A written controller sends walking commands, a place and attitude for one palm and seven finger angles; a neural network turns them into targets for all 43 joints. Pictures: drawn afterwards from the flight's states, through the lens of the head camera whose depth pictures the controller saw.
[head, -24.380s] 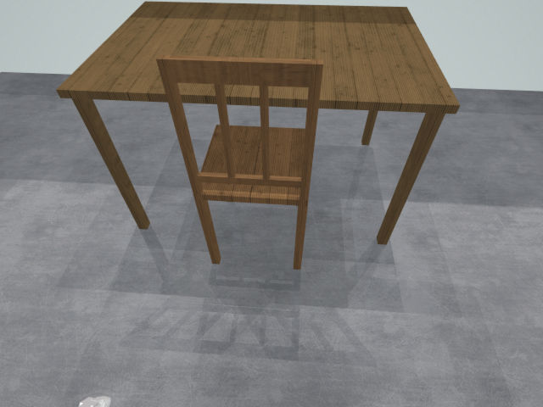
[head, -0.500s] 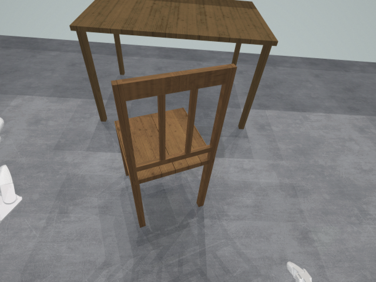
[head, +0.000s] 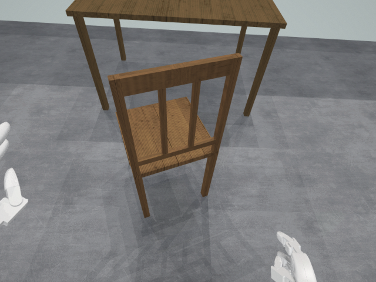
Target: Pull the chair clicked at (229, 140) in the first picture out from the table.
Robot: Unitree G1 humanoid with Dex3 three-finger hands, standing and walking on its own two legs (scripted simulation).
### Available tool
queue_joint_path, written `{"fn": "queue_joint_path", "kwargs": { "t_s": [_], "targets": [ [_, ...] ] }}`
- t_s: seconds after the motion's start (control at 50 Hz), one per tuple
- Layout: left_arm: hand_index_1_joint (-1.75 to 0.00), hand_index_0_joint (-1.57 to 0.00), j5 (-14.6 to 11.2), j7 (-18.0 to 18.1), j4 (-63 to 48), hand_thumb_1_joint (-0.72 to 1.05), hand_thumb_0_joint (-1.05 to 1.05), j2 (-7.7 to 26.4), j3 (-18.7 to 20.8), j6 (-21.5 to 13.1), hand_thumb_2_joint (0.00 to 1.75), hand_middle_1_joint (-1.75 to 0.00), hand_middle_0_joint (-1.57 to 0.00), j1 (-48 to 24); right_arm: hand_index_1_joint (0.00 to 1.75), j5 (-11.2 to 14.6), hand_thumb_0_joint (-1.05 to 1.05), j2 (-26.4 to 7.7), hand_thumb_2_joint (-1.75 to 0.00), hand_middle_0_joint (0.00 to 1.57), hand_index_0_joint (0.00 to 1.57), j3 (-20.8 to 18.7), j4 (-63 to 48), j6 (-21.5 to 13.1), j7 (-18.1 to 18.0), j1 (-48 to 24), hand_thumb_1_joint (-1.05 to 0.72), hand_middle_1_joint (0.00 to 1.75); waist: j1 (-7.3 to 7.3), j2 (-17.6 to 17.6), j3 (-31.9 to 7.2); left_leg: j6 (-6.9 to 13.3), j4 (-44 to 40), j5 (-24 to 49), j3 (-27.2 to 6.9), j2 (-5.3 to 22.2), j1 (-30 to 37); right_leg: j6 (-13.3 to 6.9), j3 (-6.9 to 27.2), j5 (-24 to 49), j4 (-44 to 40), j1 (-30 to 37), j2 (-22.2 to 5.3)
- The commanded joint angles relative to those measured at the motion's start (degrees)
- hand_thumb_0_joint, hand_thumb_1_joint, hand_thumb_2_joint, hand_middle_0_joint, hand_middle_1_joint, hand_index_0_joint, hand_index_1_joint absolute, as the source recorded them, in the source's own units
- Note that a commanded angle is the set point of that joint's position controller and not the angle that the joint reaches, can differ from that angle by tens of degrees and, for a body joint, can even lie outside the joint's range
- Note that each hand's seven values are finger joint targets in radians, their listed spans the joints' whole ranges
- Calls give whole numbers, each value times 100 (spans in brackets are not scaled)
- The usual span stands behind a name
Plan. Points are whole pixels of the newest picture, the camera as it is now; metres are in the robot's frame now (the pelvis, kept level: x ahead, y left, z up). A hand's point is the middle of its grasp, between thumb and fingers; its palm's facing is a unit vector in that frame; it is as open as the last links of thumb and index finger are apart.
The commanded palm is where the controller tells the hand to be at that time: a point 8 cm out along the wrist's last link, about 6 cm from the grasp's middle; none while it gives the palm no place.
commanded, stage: stop stepping back and stand still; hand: left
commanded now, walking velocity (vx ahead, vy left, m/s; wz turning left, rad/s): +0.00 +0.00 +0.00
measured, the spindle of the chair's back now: (163, 124) +0.60 +0.11 -0.09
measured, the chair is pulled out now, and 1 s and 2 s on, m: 0.63 0.63 0.63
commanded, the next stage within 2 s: let the arm hang, fingers relaxed in 0.02 s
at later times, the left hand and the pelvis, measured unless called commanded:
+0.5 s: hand out of the picture +0.00 +0.17 -0.18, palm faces +0.06 -0.98 -0.19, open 6.8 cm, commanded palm none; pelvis -0.02 -0.01 +0.00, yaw +3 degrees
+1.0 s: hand out of the picture -0.03 +0.13 -0.17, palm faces +0.05 -0.98 -0.17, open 7.3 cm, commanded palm none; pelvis -0.02 -0.02 +0.00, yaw +2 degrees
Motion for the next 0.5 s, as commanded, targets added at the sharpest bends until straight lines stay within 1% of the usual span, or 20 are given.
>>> {"fn": "queue_joint_path", "kwargs": {
  "t_s": [0.0,0.04,0.08,0.1,0.12,0.14,0.16,0.18,0.2,0.22,0.24,0.26,0.28,0.3,0.32,0.36,0.4,0.42,0.44,0.48],
  "targets": [
    [-30,-20,-78,159,-1112,90,0,920,743,-306,90,-30,-20,-92,30,50,0,-764,-90,20,20,-299,-831,-231,-72,-290,-90,30,9,502,-861,-63,-443,1915,-570,646,121,-170,335,1931,-27,609,-405],
    [-30,-20,-71,175,-1190,90,0,902,721,-306,90,-30,-20,-115,30,36,0,-771,-90,20,20,-295,-860,-227,-88,-323,-90,30,16,474,-885,-69,-486,1944,-610,668,188,-162,331,1840,-5,580,-388],
    [-30,-20,-66,184,-1217,90,0,909,722,-299,90,-30,-20,-102,30,33,0,-773,-90,20,20,-295,-886,-215,-92,-340,-90,30,30,532,-857,-64,-541,1864,-628,672,151,-149,301,1719,-33,610,-381],
    [-30,-20,358,-512,3239,90,0,-401,-2015,401,90,-30,-20,-521,30,145,0,-1187,-90,20,20,-491,253,-629,437,-420,-90,30,-324,297,-302,-92,254,2895,-554,595,173,-234,-190,1919,705,-594,-470],
    [-30,-20,468,-698,3573,90,0,-648,-1686,1016,90,-30,-20,-593,30,-56,0,-1108,-90,20,20,-515,531,-152,452,216,-90,30,-116,100,-731,-68,242,3166,-573,638,29,-170,19,1572,647,-446,-547],
    [-30,-20,428,-732,3736,90,0,-807,-1806,1186,90,-30,-20,-654,30,-79,0,-874,-90,20,20,-426,443,51,416,262,-90,30,-52,21,-860,35,207,2500,-702,725,-67,-210,2,927,694,-535,-492],
    [-30,-20,422,-754,4029,90,0,-796,-1856,1239,90,-30,-20,-863,30,-134,0,-853,-90,20,20,-352,380,166,399,189,-90,30,-4,-1,-698,158,40,1813,-918,760,-418,-182,21,409,734,-536,-449],
    [-30,-20,426,-768,4358,90,0,-694,-1893,1256,90,-30,-20,-1031,30,-190,0,-874,-90,20,20,-300,355,245,387,113,-90,30,50,-176,-604,217,-12,1453,-1036,723,-651,-182,115,305,647,-389,-451],
    [-30,-20,440,-767,4694,90,0,-637,-1932,1255,90,-30,-20,-1193,30,-223,0,-807,-90,20,20,-271,369,307,378,114,-90,30,82,-536,-576,183,76,1407,-941,582,-654,-254,236,559,490,-244,-526],
    [-30,-20,438,-752,5051,90,0,-522,-1944,1257,90,-30,-20,-1362,30,-231,0,-845,-90,20,20,-267,397,375,365,153,-90,30,67,-907,-588,125,218,1340,-877,426,-607,-386,419,797,381,-163,-673],
    [-30,-20,428,-742,5410,90,0,-461,-1957,1273,90,-30,-20,-1523,30,-230,0,-854,-90,20,20,-269,492,435,349,208,-90,30,40,-1036,-604,80,272,1267,-792,324,-467,-502,494,846,294,-175,-792],
    [-30,-20,403,-736,5773,90,0,-427,-2004,1293,90,-30,-20,-1637,30,-226,0,-850,-90,20,20,-243,614,477,339,227,-90,30,31,-816,-572,61,222,1315,-766,295,-299,-535,498,841,255,-218,-818],
    [-30,-20,377,-729,6119,90,0,-426,-2062,1320,90,-30,-20,-1726,30,-228,0,-829,-90,20,20,-201,752,509,330,225,-90,30,33,-528,-455,59,87,1339,-804,321,-234,-496,454,708,234,-261,-749],
    [-30,-20,352,-722,6438,90,0,-428,-2122,1344,90,-30,-20,-1753,30,-224,0,-835,-90,20,20,-168,883,525,319,209,-90,30,75,18,-271,95,-104,1344,-886,369,-308,-442,379,513,207,-239,-596],
    [-30,-20,330,-714,6786,90,0,-449,-2155,1344,90,-30,-20,-1708,30,-230,0,-806,-90,20,20,-136,1029,529,311,197,-90,30,111,432,-228,102,-238,1286,-891,409,-373,-376,368,418,189,-138,-549],
    [-30,-20,297,-703,7351,90,0,-504,-2206,1322,90,-30,-20,-1595,30,-208,0,-730,-90,20,20,-93,1287,536,275,317,-90,30,125,641,-231,77,-339,1062,-852,400,-350,-372,358,360,74,13,-523],
    [-30,-20,312,-676,7654,90,0,-746,-2125,1312,90,-30,-20,-1411,30,-230,0,-567,-90,20,20,-119,1462,567,232,508,-90,30,133,887,-259,111,-416,656,-864,422,-312,-397,269,245,-93,61,-486],
    [-30,-20,294,-679,7802,90,0,-733,-2155,1310,90,-30,-20,-1426,30,-224,0,-549,-90,20,20,-115,1554,580,226,594,-90,30,109,953,-255,109,-456,520,-863,426,-356,-402,280,213,-118,98,-497],
    [-30,-20,288,-681,7924,90,0,-760,-2174,1304,90,-30,-20,-1410,30,-221,0,-493,-90,20,20,-134,1635,592,223,672,-90,30,112,814,-217,103,-474,360,-862,425,-374,-414,267,142,-169,80,-509],
    [-30,-20,274,-689,8156,90,0,-781,-2223,1287,90,-30,-20,-1387,30,-202,0,-491,-90,20,20,-136,1792,597,219,848,-90,30,88,522,-191,104,-516,243,-870,435,-338,-431,273,38,-224,22,-518]
  ]
}}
